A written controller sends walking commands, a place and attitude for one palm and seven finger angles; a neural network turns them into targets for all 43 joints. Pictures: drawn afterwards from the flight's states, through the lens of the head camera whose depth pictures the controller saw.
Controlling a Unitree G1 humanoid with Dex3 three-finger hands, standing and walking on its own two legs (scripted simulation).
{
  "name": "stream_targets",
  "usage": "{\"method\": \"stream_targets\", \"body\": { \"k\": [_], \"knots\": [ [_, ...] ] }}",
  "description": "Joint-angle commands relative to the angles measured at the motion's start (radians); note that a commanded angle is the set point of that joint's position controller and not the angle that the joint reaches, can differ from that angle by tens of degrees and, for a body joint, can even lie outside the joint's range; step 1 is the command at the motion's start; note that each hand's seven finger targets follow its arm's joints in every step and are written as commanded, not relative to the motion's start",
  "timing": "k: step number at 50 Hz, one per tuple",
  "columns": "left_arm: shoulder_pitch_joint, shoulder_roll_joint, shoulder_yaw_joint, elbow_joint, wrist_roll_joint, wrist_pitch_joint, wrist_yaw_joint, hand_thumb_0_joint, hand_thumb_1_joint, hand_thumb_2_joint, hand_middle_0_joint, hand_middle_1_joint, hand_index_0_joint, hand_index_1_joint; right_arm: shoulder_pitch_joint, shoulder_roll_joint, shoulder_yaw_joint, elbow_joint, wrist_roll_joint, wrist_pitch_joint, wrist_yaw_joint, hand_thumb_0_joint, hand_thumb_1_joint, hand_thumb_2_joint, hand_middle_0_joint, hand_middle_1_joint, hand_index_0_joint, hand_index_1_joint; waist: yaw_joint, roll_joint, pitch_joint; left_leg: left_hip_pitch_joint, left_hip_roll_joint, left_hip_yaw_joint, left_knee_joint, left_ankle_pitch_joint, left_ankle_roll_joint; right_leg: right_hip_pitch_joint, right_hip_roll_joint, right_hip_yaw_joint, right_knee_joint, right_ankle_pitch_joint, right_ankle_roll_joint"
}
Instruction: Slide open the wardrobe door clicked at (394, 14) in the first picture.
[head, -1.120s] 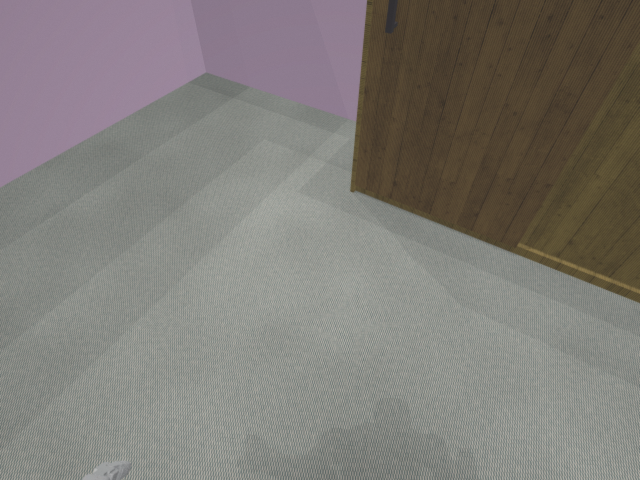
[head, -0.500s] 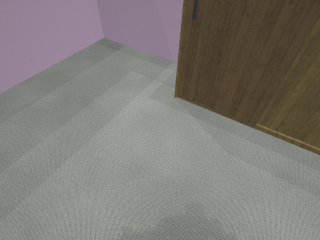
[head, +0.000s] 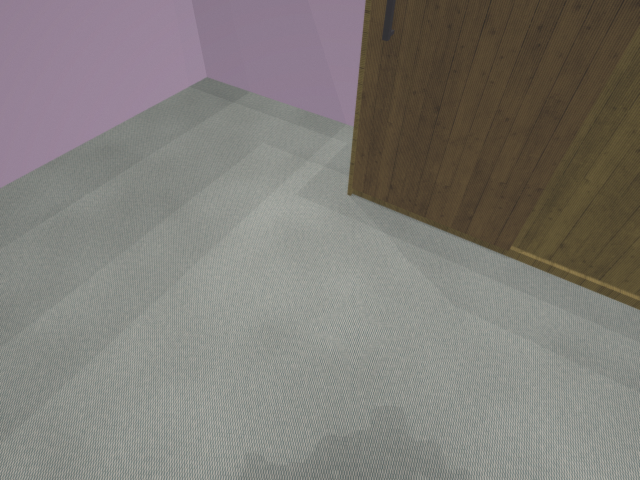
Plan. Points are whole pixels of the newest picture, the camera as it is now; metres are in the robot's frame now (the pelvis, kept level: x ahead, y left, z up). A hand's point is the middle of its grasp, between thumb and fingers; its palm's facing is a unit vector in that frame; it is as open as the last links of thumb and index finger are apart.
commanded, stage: look at it before walking up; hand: left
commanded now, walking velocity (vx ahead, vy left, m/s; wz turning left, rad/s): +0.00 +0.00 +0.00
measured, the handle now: out of the picture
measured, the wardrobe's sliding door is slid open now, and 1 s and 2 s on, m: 0.00 0.00 0.00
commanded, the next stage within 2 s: walk to a spot facing it in 0.32 s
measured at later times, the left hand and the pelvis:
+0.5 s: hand out of the picture +0.08 +0.25 -0.16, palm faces -0.02 -0.94 -0.34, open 7.4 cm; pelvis +0.01 +0.00 +0.00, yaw +0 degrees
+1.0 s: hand (192, 460) +0.19 +0.20 -0.18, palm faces +0.08 -0.98 -0.17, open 7.3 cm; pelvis +0.15 +0.02 -0.01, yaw +5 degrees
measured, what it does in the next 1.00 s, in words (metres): walks ahead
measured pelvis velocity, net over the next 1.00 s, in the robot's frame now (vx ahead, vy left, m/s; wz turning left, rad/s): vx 0.15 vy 0.02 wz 0.10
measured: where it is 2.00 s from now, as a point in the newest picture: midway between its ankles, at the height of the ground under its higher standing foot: (315, 381)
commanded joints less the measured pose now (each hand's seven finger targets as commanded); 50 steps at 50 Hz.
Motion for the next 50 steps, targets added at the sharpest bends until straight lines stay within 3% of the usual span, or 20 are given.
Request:
{"method": "stream_targets", "body": {
  "k": [1, 6, 21, 23, 26, 28, 30, 32, 33, 34, 35, 36, 37, 38, 39, 41, 43, 47, 49, 50],
  "knots": [
    [-0.045, 0.212, 0.041, -0.061, -0.005, -0.024, 0.009, 0.000, 0.900, 0.900, -0.200, -0.300, -0.200, -0.300, -0.050, -0.210, -0.044, -0.062, 0.004, -0.025, -0.010, 0.000, -0.900, -0.900, 0.200, 0.300, 0.200, 0.300, -0.002, 0.008, -0.040, 0.008, 0.100, -0.094, -0.058, 0.060, 0.046, -0.011, -0.121, 0.123, -0.087, 0.021, -0.025],
    [-0.042, 0.212, 0.041, -0.060, -0.005, -0.024, 0.009, 0.000, 0.900, 0.900, -0.200, -0.300, -0.200, -0.300, -0.052, -0.211, -0.044, -0.060, 0.004, -0.024, -0.009, 0.000, -0.900, -0.900, 0.200, 0.300, 0.200, 0.300, -0.001, 0.011, -0.040, 0.006, 0.098, -0.095, -0.060, 0.050, 0.046, -0.013, -0.122, 0.125, -0.091, 0.005, -0.025],
    [-0.043, 0.213, 0.039, -0.053, -0.005, -0.026, 0.011, 0.000, 0.900, 0.900, -0.200, -0.300, -0.200, -0.300, -0.065, -0.216, -0.042, -0.059, 0.006, -0.026, -0.011, 0.000, -0.900, -0.900, 0.200, 0.300, 0.200, 0.300, -0.001, 0.013, -0.068, 0.034, 0.106, -0.091, -0.058, 0.136, 0.045, 0.025, -0.125, 0.108, -0.071, 0.123, -0.023],
    [0.037, 0.086, 0.012, -0.021, -0.005, -0.005, 0.015, 0.000, 0.900, 0.900, -0.200, -0.300, -0.200, -0.300, 0.000, -0.082, -0.009, -0.031, -0.002, -0.007, -0.004, 0.000, -0.900, -0.900, 0.200, 0.300, 0.200, 0.300, 0.003, 0.008, -0.079, 0.015, 0.090, -0.072, -0.039, 0.007, 0.029, 0.035, -0.120, 0.092, -0.067, -0.055, -0.001],
    [0.093, 0.105, 0.027, -0.019, 0.005, 0.008, 0.004, 0.000, 0.900, 0.900, -0.200, -0.300, -0.200, -0.300, 0.034, -0.071, -0.014, -0.039, -0.013, 0.008, 0.001, 0.000, -0.900, -0.900, 0.200, 0.300, 0.200, 0.300, 0.016, -0.039, 0.043, -0.142, 0.042, -0.063, 0.011, -0.289, 0.037, -0.022, -0.130, 0.151, -0.106, -0.381, -0.026],
    [0.143, 0.125, 0.043, -0.028, 0.007, 0.006, 0.001, 0.000, 0.900, 0.900, -0.200, -0.300, -0.200, -0.300, 0.048, -0.055, -0.017, -0.060, -0.015, 0.008, 0.002, 0.000, -0.900, -0.900, 0.200, 0.300, 0.200, 0.300, 0.029, -0.114, 0.084, -0.245, 0.004, -0.010, 0.137, -0.306, 0.034, -0.009, -0.194, 0.232, -0.158, -0.490, -0.071],
    [0.182, 0.139, 0.060, -0.035, 0.005, -0.008, 0.006, 0.000, 0.900, 0.900, -0.200, -0.300, -0.200, -0.300, 0.070, -0.032, -0.025, -0.082, -0.013, -0.003, 0.004, 0.000, -0.900, -0.900, 0.200, 0.300, 0.200, 0.300, 0.025, -0.156, 0.071, -0.286, 0.014, 0.036, 0.271, -0.244, 0.035, 0.029, -0.291, 0.306, -0.200, -0.489, -0.130],
    [0.185, 0.120, 0.066, -0.044, 0.006, -0.022, 0.007, 0.000, 0.900, 0.900, -0.200, -0.300, -0.200, -0.300, 0.095, -0.014, -0.034, -0.089, -0.010, -0.014, 0.009, 0.000, -0.900, -0.900, 0.200, 0.300, 0.200, 0.300, 0.007, -0.109, 0.088, -0.242, 0.041, 0.052, 0.251, -0.232, 0.038, -0.011, -0.306, 0.252, -0.162, -0.381, -0.148],
    [0.164, 0.105, 0.066, -0.048, 0.006, -0.024, 0.007, 0.000, 0.900, 0.900, -0.200, -0.300, -0.200, -0.300, 0.143, 0.002, -0.034, -0.079, -0.007, -0.021, 0.011, 0.000, -0.900, -0.900, 0.200, 0.300, 0.200, 0.300, -0.021, -0.079, 0.081, -0.142, 0.040, 0.062, 0.161, -0.196, 0.042, -0.065, -0.278, 0.189, -0.098, -0.319, -0.131],
    [0.139, 0.076, 0.063, -0.057, 0.003, -0.023, 0.004, 0.000, 0.900, 0.900, -0.200, -0.300, -0.200, -0.300, 0.220, 0.005, -0.037, -0.055, -0.005, -0.028, 0.010, 0.000, -0.900, -0.900, 0.200, 0.300, 0.200, 0.300, -0.053, -0.011, 0.068, -0.014, 0.042, 0.043, 0.076, -0.171, 0.052, -0.143, -0.205, 0.085, 0.003, -0.282, -0.094],
    [0.140, 0.015, 0.054, -0.072, -0.002, -0.021, -0.002, 0.000, 0.900, 0.900, -0.200, -0.300, -0.200, -0.300, 0.320, -0.044, -0.052, -0.023, -0.014, -0.034, 0.002, 0.000, -0.900, -0.900, 0.200, 0.300, 0.200, 0.300, -0.083, 0.164, 0.065, 0.109, 0.150, -0.154, -0.032, -0.205, 0.104, -0.277, -0.090, -0.036, 0.230, -0.235, -0.038],
    [0.065, -0.034, 0.041, -0.108, 0.003, -0.025, -0.002, 0.000, 0.900, 0.900, -0.200, -0.300, -0.200, -0.300, 0.443, -0.105, -0.072, 0.015, -0.020, -0.041, -0.006, 0.000, -0.900, -0.900, 0.200, 0.300, 0.200, 0.300, -0.125, 0.344, 0.101, 0.180, 0.322, -0.450, -0.182, -0.202, 0.190, -0.469, 0.008, -0.136, 0.517, -0.348, 0.004],
    [0.009, -0.017, 0.045, -0.140, 0.010, -0.035, 0.004, 0.000, 0.900, 0.900, -0.200, -0.300, -0.200, -0.300, 0.487, -0.075, -0.062, 0.026, -0.016, -0.043, -0.020, 0.000, -0.900, -0.900, 0.200, 0.300, 0.200, 0.300, -0.123, 0.254, 0.143, 0.210, 0.364, -0.519, -0.187, -0.054, 0.238, -0.580, -0.034, -0.030, 0.663, -0.360, -0.010],
    [0.003, -0.026, 0.050, -0.136, 0.006, -0.044, -0.001, 0.000, 0.900, 0.900, -0.200, -0.300, -0.200, -0.300, 0.461, -0.040, -0.056, 0.021, -0.010, -0.048, -0.025, 0.000, -0.900, -0.900, 0.200, 0.300, 0.200, 0.300, -0.102, 0.139, 0.140, 0.224, 0.364, -0.471, -0.156, 0.061, 0.264, -0.615, -0.080, 0.001, 0.723, -0.301, -0.015],
    [0.001, -0.025, 0.051, -0.126, 0.006, -0.049, -0.010, 0.000, 0.900, 0.900, -0.200, -0.300, -0.200, -0.300, 0.433, -0.010, -0.053, 0.006, -0.005, -0.058, -0.027, 0.000, -0.900, -0.900, 0.200, 0.300, 0.200, 0.300, -0.086, 0.070, 0.123, 0.218, 0.344, -0.408, -0.146, 0.154, 0.260, -0.603, -0.106, 0.007, 0.728, -0.254, -0.006],
    [0.046, -0.066, 0.052, -0.106, 0.007, -0.043, -0.017, 0.000, 0.900, 0.900, -0.200, -0.300, -0.200, -0.300, 0.400, 0.018, -0.049, 0.005, -0.007, -0.073, -0.033, 0.000, -0.900, -0.900, 0.200, 0.300, 0.200, 0.300, -0.049, 0.107, 0.085, 0.200, 0.287, -0.266, -0.148, 0.238, 0.234, -0.547, -0.122, -0.012, 0.709, -0.189, 0.014],
    [0.049, -0.088, 0.053, -0.106, 0.006, -0.033, -0.021, 0.000, 0.900, 0.900, -0.200, -0.300, -0.200, -0.300, 0.404, 0.038, -0.051, 0.015, -0.003, -0.080, -0.037, 0.000, -0.900, -0.900, 0.200, 0.300, 0.200, 0.300, -0.041, 0.120, 0.080, 0.175, 0.248, -0.191, -0.164, 0.233, 0.221, -0.519, -0.127, -0.037, 0.649, -0.132, 0.026],
    [-0.039, -0.127, 0.054, -0.139, 0.003, -0.033, -0.030, 0.000, 0.900, 0.900, -0.200, -0.300, -0.200, -0.300, 0.422, 0.062, -0.056, 0.039, -0.006, -0.082, -0.038, 0.000, -0.900, -0.900, 0.200, 0.300, 0.200, 0.300, -0.051, 0.136, 0.117, 0.114, 0.210, -0.097, -0.181, 0.215, 0.193, -0.446, -0.118, -0.095, 0.404, -0.057, 0.027],
    [-0.065, -0.132, 0.059, -0.148, 0.001, -0.038, -0.030, 0.000, 0.900, 0.900, -0.200, -0.300, -0.200, -0.300, 0.426, 0.060, -0.060, 0.051, -0.012, -0.078, -0.036, 0.000, -0.900, -0.900, 0.200, 0.300, 0.200, 0.300, -0.055, 0.146, 0.115, 0.084, 0.214, -0.088, -0.168, 0.232, 0.186, -0.354, -0.091, -0.118, 0.313, -0.038, 0.014],
    [-0.054, -0.133, 0.063, -0.144, 0.001, -0.038, -0.030, 0.000, 0.900, 0.900, -0.200, -0.300, -0.200, -0.300, 0.411, 0.052, -0.064, 0.052, -0.011, -0.078, -0.037, 0.000, -0.900, -0.900, 0.200, 0.300, 0.200, 0.300, -0.042, 0.148, 0.116, 0.057, 0.224, -0.083, -0.161, 0.239, 0.183, -0.300, -0.085, -0.119, 0.294, -0.015, 0.007]
  ]
}}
